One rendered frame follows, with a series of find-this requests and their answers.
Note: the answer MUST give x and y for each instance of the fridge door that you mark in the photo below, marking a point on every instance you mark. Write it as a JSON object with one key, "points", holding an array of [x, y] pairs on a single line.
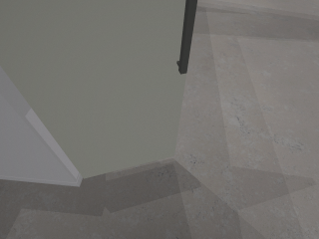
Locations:
{"points": [[101, 75]]}

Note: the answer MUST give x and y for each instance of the handle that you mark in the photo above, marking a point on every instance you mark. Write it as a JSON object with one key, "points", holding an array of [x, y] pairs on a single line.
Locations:
{"points": [[186, 38]]}

